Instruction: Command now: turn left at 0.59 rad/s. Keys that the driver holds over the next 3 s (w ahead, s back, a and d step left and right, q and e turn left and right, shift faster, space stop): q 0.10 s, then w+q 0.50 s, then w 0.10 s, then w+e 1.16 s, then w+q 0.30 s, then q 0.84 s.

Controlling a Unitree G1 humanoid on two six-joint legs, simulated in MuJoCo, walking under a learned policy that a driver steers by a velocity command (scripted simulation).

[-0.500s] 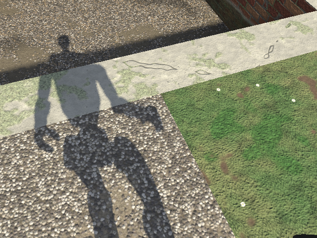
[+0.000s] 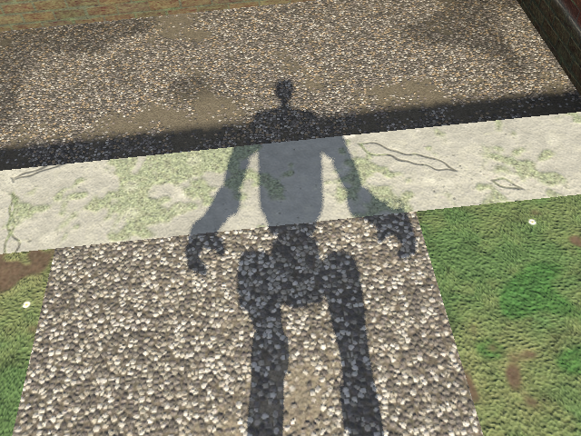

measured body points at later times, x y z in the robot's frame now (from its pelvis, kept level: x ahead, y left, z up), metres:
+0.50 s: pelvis +0.07 +0.06 +0.01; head +0.08 +0.10 +0.46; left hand +0.14 +0.38 -0.10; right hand +0.21 -0.19 -0.08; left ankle -0.03 +0.13 -0.74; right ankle +0.18 -0.08 -0.67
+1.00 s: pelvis +0.33 +0.12 +0.01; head +0.36 +0.13 +0.46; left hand +0.26 +0.39 -0.11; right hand +0.59 -0.05 -0.08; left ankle +0.33 +0.28 -0.68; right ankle +0.37 +0.03 -0.74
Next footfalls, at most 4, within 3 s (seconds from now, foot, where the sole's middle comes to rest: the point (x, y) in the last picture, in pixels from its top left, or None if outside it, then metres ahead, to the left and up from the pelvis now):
0.30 left None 0.01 0.14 -0.78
0.74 right None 0.40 0.05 -0.78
1.20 left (171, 410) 0.54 0.36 -0.78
1.70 right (274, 294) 0.84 0.12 -0.78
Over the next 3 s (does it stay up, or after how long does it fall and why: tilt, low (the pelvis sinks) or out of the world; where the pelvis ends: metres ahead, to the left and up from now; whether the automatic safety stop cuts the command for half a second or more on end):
stays up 1.03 0.15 0.00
